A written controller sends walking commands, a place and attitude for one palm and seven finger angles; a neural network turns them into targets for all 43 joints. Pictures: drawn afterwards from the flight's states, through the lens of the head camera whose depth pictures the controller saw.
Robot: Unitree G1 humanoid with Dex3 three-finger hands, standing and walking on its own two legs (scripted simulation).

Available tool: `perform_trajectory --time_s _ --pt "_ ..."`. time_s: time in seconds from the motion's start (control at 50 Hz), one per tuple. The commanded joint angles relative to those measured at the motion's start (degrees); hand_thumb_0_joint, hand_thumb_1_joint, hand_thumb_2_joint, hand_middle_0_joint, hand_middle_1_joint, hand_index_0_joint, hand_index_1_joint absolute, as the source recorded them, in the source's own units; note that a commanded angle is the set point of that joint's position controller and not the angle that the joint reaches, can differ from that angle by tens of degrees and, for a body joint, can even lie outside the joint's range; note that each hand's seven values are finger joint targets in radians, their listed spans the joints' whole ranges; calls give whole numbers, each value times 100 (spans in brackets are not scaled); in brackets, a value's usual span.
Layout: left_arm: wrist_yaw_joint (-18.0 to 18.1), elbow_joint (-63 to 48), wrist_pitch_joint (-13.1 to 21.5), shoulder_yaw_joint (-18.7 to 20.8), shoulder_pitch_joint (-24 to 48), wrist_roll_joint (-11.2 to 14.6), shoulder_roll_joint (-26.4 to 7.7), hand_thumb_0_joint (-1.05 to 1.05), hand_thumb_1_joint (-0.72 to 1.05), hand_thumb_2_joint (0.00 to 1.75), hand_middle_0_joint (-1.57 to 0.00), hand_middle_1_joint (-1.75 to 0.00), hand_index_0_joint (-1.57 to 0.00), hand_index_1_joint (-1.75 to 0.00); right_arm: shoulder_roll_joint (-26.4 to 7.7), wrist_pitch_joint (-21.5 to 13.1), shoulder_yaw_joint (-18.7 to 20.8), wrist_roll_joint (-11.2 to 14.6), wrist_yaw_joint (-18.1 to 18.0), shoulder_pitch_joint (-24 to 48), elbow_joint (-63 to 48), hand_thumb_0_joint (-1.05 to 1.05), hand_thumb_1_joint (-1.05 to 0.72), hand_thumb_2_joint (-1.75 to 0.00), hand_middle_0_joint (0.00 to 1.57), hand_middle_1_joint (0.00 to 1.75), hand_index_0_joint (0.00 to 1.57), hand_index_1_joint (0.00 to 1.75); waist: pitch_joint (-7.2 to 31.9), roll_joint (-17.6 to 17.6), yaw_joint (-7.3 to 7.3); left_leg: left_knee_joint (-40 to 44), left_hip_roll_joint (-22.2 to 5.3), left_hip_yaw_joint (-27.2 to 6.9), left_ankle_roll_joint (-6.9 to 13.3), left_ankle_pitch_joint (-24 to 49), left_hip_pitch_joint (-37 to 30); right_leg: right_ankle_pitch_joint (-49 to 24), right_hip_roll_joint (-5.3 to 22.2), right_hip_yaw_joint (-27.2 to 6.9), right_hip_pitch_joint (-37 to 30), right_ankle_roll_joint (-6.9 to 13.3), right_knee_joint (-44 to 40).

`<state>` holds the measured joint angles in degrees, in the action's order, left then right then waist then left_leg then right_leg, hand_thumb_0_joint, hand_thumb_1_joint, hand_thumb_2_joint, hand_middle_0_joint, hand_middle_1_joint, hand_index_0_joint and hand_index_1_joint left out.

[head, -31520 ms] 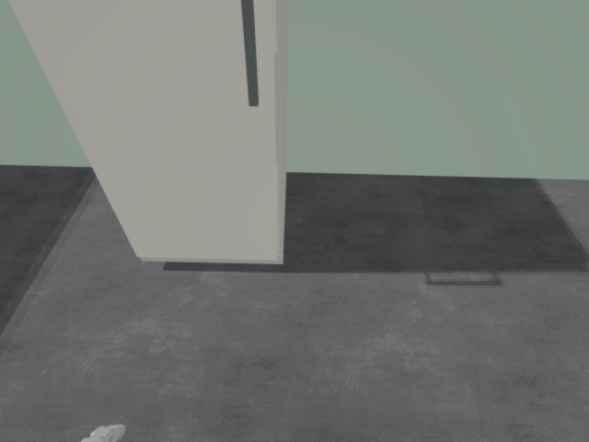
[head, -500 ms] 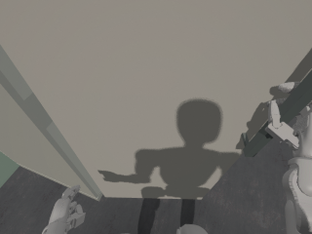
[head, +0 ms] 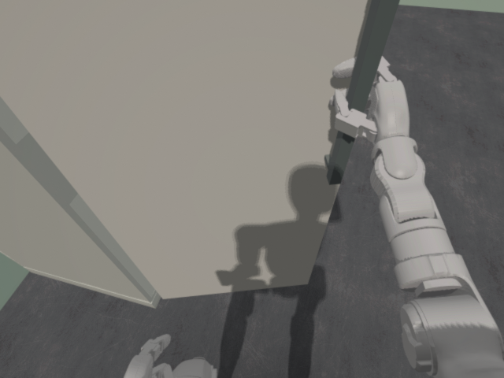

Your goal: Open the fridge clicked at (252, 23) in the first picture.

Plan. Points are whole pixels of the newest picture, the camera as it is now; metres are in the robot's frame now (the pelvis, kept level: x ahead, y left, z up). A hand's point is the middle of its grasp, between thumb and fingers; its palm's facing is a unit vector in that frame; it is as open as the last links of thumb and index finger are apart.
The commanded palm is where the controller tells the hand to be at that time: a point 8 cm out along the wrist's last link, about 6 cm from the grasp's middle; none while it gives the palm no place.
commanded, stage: stop walking and hold the door back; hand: right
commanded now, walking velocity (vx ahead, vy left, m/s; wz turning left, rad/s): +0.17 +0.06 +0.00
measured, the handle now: (352, 91) +0.48 -0.14 +0.20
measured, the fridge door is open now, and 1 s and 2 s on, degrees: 69 64 64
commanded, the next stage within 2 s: loosen the grip on the handle in 0.36 s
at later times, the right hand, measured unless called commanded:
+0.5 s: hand (336, 96) +0.48 -0.12 +0.19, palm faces +0.03 +0.99 -0.12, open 5.4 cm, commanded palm +0.45 -0.16 +0.18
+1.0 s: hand (337, 109) +0.49 -0.13 +0.16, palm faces +0.13 +0.98 -0.15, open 14.0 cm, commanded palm +0.45 -0.17 +0.17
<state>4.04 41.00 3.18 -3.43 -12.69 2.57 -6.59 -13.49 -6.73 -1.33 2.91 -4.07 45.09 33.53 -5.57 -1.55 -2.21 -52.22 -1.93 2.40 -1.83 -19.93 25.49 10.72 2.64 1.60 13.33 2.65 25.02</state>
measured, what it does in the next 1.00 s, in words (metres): steps on the spot: left foot, then right foot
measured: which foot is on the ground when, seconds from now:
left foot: up 0.00-0.16, down 0.18-1.00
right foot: down 0.00-0.20, up 0.22-0.44, down 0.46-1.00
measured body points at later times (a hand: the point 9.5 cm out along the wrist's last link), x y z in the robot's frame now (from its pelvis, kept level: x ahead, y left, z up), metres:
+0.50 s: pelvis +0.00 +0.00 -0.02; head +0.02 +0.00 +0.42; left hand +0.08 +0.31 -0.12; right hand +0.47 -0.17 +0.19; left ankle -0.01 +0.18 -0.75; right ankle +0.07 -0.10 -0.75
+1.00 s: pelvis +0.01 +0.02 -0.02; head +0.03 +0.01 +0.43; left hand +0.08 +0.27 -0.13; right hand +0.47 -0.18 +0.17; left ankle -0.01 +0.18 -0.75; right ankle +0.07 -0.10 -0.75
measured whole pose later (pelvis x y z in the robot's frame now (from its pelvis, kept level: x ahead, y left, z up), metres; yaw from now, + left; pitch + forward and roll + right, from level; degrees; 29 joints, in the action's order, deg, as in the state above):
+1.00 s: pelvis +0.01 +0.02 -0.02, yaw +2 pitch +4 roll +1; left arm 1.1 42.0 10.8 -1.0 -17.9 0.7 -12.3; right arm -19.7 -5.7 12.8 -1.5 -3.5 49.0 48.8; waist 1.2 0.6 4.3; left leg -33.0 -3.9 0.8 -3.1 -17.5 19.5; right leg 11.0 4.5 5.7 25.7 -0.2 32.8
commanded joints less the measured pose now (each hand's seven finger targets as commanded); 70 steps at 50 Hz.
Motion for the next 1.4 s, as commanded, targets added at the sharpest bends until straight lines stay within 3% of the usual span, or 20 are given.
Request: perform_trajectory --time_s 0.0,0.12,0.14,0.18,0.2,0.24,0.34,0.42,0.44,0.46,0.48,0.5,0.54,0.58,0.66,0.82,0.84,1.04,1.16,1.38 --pt "127 -506 302 414 232 -72 -1336 0 90 90 -20 -30 -20 -30 -581 -402 197 -49 65 3803 -660 0 -90 -90 45 140 45 140 2135 -765 311 555 -96 18 4 -111 404 -725 1503 -1461 -1665 827 -620" --pt "165 -461 319 421 197 -60 -1468 0 90 90 -20 -30 -20 -30 -1358 -496 901 0 49 3773 172 0 -90 -90 45 140 45 140 2393 -756 188 2711 140 257 121 8 -1960 144 949 -662 -311 329 319" --pt "164 -441 297 445 145 -50 -1467 0 90 90 -20 -30 -20 -30 -1579 -513 1048 -26 35 3772 274 0 -90 -90 45 140 45 140 2451 -199 170 3068 -279 -290 324 -123 -2681 446 666 -384 435 121 912" --pt "241 -559 229 493 285 -64 -1415 0 90 90 -20 -30 -20 -30 -2198 -472 1490 -45 8 3791 626 0 -90 -90 45 140 45 140 1840 1531 76 3796 -2071 -2815 1202 -123 -3183 2031 -116 -115 2439 -314 2951" --pt "276 -514 277 546 260 -112 -1529 0 90 90 -20 -30 -20 -30 -2298 -481 1667 -40 0 3563 727 0 -90 -90 45 140 45 140 1721 977 57 3677 -2246 -2659 1266 852 -3180 1924 -63 -357 2600 -352 3604" --pt "257 -422 322 588 120 -30 -1611 0 90 90 -20 -30 -20 -30 -2363 -330 1704 -85 49 3505 945 0 -90 -90 45 140 45 140 1763 1561 176 3324 -1851 -1968 1033 784 -3062 1591 108 -629 2552 -373 3565" --pt "352 -392 337 546 59 -50 -1607 0 90 90 -20 -30 -20 -30 -2048 -319 1573 -19 78 3326 981 0 -90 -90 45 140 45 140 1538 1602 210 2842 -1348 -518 757 2429 -2248 911 -26 257 888 -358 1534" --pt "307 -354 333 691 -3 -104 -1819 0 90 90 -20 -30 -20 -30 -1776 -531 1463 -7 127 3188 667 0 -90 -90 45 140 45 140 1828 236 283 1885 -623 46 224 1322 -1147 -1154 287 -96 -888 -281 148" --pt "66 -506 707 1075 70 -75 -1749 0 90 90 -20 -30 -20 -30 -3666 -599 2612 -605 264 5987 575 0 -90 -90 45 140 45 140 1732 1205 90 2198 -207 -457 373 1492 -910 -1587 261 202 -963 -79 241" --pt "-122 28 1014 1322 -166 -360 -2055 0 90 90 -20 -30 -20 -30 -3979 -347 3024 -785 469 6883 1302 0 -78 -84 45 140 45 140 3154 582 575 1658 135 -211 504 2401 -476 -2095 80 -111 -599 -174 -237" --pt "-188 -249 1032 1005 -827 -226 -1912 0 90 90 -20 -30 -20 -30 -2254 -179 1860 -672 486 4875 1854 0 -66 -78 45 140 45 140 3233 1099 867 1741 300 243 383 1500 73 -1510 -26 -7 -1177 -291 343" --pt "-252 -277 929 918 -854 -156 -1773 0 90 90 -20 -30 -20 -30 -1094 -103 1472 -499 613 3699 2003 0 -54 -73 45 140 45 140 2832 865 570 1922 209 223 344 1276 122 -1034 -10 -134 -837 -363 312" --pt "-322 -402 976 831 -397 -229 -1805 0 90 90 -20 -30 -20 -30 -1612 -403 1958 -271 519 3314 1088 0 -30 -61 45 140 45 140 2725 -422 193 2131 114 89 381 1044 -159 -887 79 -193 -1127 -443 200" --pt "-435 -591 994 778 -382 -254 -1688 0 90 90 -20 -30 -20 -30 -1258 -507 1618 -409 291 3022 568 0 -5 -49 45 140 45 140 2760 -762 233 2189 162 107 398 1176 -148 -1450 116 -214 -1248 -441 288" --pt "-492 -685 980 738 -440 -164 -1672 0 90 90 -20 -30 -20 -30 -858 -296 1016 -615 -2 2786 387 0 43 -26 44 138 44 138 1908 -199 555 2335 187 125 360 679 107 126 171 -280 -517 -298 98" --pt "-331 -597 1104 683 -473 -139 -1633 0 90 90 -20 -30 -20 -30 -828 -61 1041 -227 -35 3228 -642 0 55 -20 33 125 33 125 2811 82 577 2395 287 79 317 919 -76 -337 182 -322 -1183 -306 182" --pt "-234 -341 1014 677 -717 -183 -1783 0 90 90 -20 -30 -20 -30 -2024 -41 1944 -346 -78 3146 350 0 55 -20 32 123 32 123 2267 519 629 2497 280 32 273 794 -64 -92 140 -223 -610 -261 208" --pt "-215 -439 1025 703 -765 -146 -1674 0 90 90 -20 -30 -20 -30 -1592 -763 1425 -145 497 3285 -194 0 55 -20 25 115 25 115 3116 -201 653 2358 347 15 306 1353 -292 -828 -47 -40 -1005 -237 581" --pt "-137 -347 797 683 -824 -90 -1776 0 90 90 -20 -30 -20 -30 -2628 -635 2298 -50 651 2518 712 0 55 -20 25 115 25 115 1971 653 520 2546 246 -141 178 1541 -656 -301 -212 224 292 -73 562" --pt "-20 -598 583 731 -836 -28 -1787 0 90 90 -20 -30 -20 -30 -3511 -957 2724 243 1642 2385 84 0 55 -20 25 115 25 115 2805 128 487 2337 214 -395 69 2717 -1120 -841 -270 315 118 15 782"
